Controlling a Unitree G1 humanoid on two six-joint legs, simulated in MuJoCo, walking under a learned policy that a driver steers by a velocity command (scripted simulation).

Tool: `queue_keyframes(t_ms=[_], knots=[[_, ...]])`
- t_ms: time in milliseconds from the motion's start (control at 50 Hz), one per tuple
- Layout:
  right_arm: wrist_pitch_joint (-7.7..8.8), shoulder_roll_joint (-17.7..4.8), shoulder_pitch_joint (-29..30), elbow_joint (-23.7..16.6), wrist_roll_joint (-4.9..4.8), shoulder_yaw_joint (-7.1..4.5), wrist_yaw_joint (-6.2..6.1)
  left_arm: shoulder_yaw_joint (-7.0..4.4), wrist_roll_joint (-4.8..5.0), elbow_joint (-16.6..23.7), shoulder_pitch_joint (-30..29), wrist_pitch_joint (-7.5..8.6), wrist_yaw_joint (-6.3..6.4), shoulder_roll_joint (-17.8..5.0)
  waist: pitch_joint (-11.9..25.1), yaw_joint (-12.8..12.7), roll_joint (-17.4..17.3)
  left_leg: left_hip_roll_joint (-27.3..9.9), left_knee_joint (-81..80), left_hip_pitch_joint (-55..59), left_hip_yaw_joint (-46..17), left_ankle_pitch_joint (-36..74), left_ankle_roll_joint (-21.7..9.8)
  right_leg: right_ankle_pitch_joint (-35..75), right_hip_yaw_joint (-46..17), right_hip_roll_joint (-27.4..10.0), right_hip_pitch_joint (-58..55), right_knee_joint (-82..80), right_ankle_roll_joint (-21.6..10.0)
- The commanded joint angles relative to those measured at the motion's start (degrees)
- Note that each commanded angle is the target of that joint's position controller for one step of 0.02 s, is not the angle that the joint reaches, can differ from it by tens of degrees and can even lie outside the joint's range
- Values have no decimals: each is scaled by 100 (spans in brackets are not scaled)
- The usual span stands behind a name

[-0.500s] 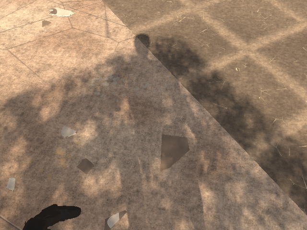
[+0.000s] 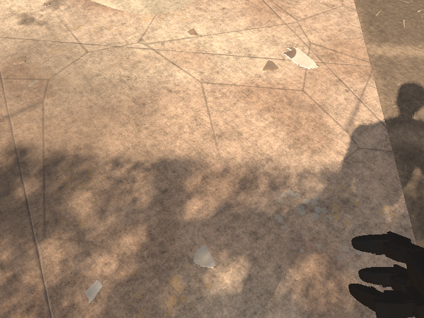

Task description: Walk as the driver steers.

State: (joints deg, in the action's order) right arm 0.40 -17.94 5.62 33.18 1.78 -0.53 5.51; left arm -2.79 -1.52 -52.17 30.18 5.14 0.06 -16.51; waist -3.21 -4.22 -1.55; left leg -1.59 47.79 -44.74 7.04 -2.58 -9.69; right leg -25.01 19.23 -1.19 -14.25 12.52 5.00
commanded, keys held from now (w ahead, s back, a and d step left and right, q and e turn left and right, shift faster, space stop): w+q+shift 0.32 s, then w+shift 0.24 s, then shift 0.26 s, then q+shift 0.18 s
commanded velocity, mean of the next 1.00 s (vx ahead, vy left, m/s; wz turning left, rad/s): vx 0.76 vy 0.00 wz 0.60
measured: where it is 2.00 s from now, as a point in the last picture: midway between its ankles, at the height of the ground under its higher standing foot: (176, 186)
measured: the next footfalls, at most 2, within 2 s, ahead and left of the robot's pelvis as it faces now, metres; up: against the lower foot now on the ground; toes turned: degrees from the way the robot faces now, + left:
left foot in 0.08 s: +0.27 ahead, +0.03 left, +0.00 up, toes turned +8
right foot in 0.48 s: +0.72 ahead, -0.02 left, +0.00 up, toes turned +26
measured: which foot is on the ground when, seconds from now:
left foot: up 0.00-0.06, down 0.08-0.50, up 0.52-0.84, down 0.86-1.00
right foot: down 0.00-0.08, up 0.10-0.46, down 0.48-0.88, up 0.90-1.00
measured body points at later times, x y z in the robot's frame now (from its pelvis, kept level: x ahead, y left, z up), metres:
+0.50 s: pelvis +0.50 +0.04 +0.00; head +0.53 +0.05 +0.45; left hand +0.64 +0.35 -0.06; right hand +0.60 -0.26 -0.12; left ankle +0.24 +0.02 -0.68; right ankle +0.68 -0.03 -0.72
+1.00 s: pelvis +0.82 +0.18 +0.01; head +0.86 +0.23 +0.46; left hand +0.73 +0.44 -0.12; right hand +1.08 +0.05 -0.11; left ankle +0.88 +0.28 -0.71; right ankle +0.80 +0.02 -0.61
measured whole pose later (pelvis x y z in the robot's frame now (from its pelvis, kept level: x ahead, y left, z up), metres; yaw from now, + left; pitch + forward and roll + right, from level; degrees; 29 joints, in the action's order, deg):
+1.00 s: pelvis +0.82 +0.18 +0.01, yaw +35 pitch +1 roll -1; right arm 2.3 -14.4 -8.4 45.6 -0.1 -1.3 0.1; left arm -1.0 -1.1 -45.6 13.7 0.8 1.2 -14.5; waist -6.5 -1.2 0.4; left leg 8.5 28.5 -24.9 -3.2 -3.8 -6.4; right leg -27.4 0.5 0.6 22.7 71.0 1.3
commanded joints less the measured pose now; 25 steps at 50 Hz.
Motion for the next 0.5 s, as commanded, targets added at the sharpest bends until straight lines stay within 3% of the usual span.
queue_keyframes(t_ms=[20, 40, 60, 80, 100, 120, 140, 160, 200, 220, 260, 300, 360, 400, 420, 440, 460, 480, 500], knots=[[69, -473, -1168, 159, -45, -169, -86, -259, 14, 594, -643, -54, 116, -1347, 333, 1237, 752, 732, -313, 2490, 451, -313, -263, 8613, -155, -1342, 1130, 1389, -603], [75, -698, -2308, 490, -65, -305, -169, -303, 0, 709, -916, -154, 131, -1491, 868, 1771, 864, 873, -327, 3656, 285, -602, -394, 8903, -293, -1461, 1405, 2746, -682], [79, -942, -3520, 919, -79, -490, -300, -308, -29, 841, -1192, -227, 111, -1451, 1332, 2203, 670, 889, -841, 5236, -161, -789, -561, 7797, -420, -1392, 2313, 4562, -683], [-6, -1260, -3182, 966, -246, -701, -461, -251, -64, 945, -1289, -246, 7, -1034, 1005, 1756, -486, 437, -1237, 5912, -1187, -1284, -705, 2001, -489, -311, 3858, 6697, -493], [-114, -1921, -2518, 597, 18, -772, -444, -118, -9, 1630, -819, -154, -18, -640, 1627, 856, -1287, -970, -1935, 7146, -4369, -1090, -1788, -433, -1227, 260, 5981, 8490, -195], [-147, -1767, -2945, 498, 33, -790, -518, -71, 4, 1843, -1369, 7, -13, -843, 2040, 1206, -234, -1193, -2879, 7119, -5341, -1962, -1915, -48, -2219, 80, 6402, 8350, -262], [-80, -1500, -2870, 702, -12, -757, -569, -28, 21, 1849, -1587, 95, -12, -824, 1138, 1007, 258, -1163, -3339, 6212, -5208, -2054, -1681, 193, -2332, -203, 6470, 7666, -311], [33, -1264, -2741, 828, -51, -693, -601, 9, -34, 1829, -1737, 95, 8, -762, 486, 701, 626, -921, -3406, 5209, -4714, -1554, -1472, 272, -2327, -426, 6157, 6983, -294], [246, -995, -2345, 802, -82, -561, -666, 52, -251, 1706, -1544, -118, 17, -704, 164, 221, 714, -415, -3346, 3848, -3803, -621, -1288, 83, -2351, -642, 5348, 6264, -155], [320, -874, -2333, 814, -113, -502, -644, 55, -281, 1700, -1561, -234, -1, -675, 106, 143, 673, -249, -3407, 3367, -3589, -541, -1264, -72, -2306, -717, 5125, 5886, -70], [427, -872, -2368, 837, -119, -491, -590, 124, -244, 1974, -2199, -311, -54, -504, -166, 228, 551, 38, -3678, 2576, -3283, -509, -1193, 275, -2113, -772, 4877, 4842, 32], [473, -861, -2421, 873, -91, -516, -543, 225, -134, 2253, -2894, -284, -110, -277, -291, 426, 365, 315, -3781, 2128, -3048, -172, -958, 1660, -1999, -634, 4388, 3767, 26], [511, -916, -2720, 1035, -203, -555, -476, 246, -22, 2279, -3105, -237, -146, -273, -51, 706, 127, 262, -3744, 2538, -2873, 926, -633, 3138, -1831, -339, 3620, 2590, -217], [511, -899, -2999, 1198, -206, -546, -501, 200, -27, 2284, -3187, -206, -130, -396, 27, 837, 55, 57, -3493, 3330, -2896, 1721, -458, 3186, -1806, -211, 3481, 2098, -410], [504, -955, -3094, 1272, -193, -550, -533, 148, -61, 2211, -3005, -194, -102, -510, 191, 778, 63, 3, -3113, 3832, -2851, 2637, -343, 2910, -1760, -47, 3320, 1942, -504], [491, -1124, -3121, 1324, -147, -576, -554, 49, -68, 2063, -2510, -172, -53, -702, 518, 544, -1, -82, -2422, 4228, -2814, 3648, -220, 2369, -1712, 165, 2907, 1948, -611], [474, -1306, -2967, 1344, -81, -605, -547, -74, -41, 1835, -1632, -145, 19, -905, 958, -6, -7, -48, -1299, 4230, -2649, 4113, -75, 1909, -1645, 256, 2060, 1884, -710], [498, -1200, -2643, 1293, -4, -574, -530, -199, -32, 1535, -456, -142, 126, -1141, 1391, -691, -25, 151, 228, 3431, -2455, 3582, 37, 1409, -1861, -74, 747, 2068, -808], [567, -444, -2617, 1089, -33, -391, -543, -337, -184, 1340, 520, -120, 214, -1597, 2022, -879, 1016, 702, 2602, 2122, -2019, 661, 173, -606, -3620, -1327, -490, 1883, -1090]])
Keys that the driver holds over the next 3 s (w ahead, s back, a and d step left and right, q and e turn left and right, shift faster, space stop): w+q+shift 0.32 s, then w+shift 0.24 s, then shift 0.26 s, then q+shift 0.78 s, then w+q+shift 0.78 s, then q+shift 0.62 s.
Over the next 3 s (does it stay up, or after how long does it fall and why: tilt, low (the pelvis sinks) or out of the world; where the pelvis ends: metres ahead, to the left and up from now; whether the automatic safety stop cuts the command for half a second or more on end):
stays up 0.60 0.90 0.01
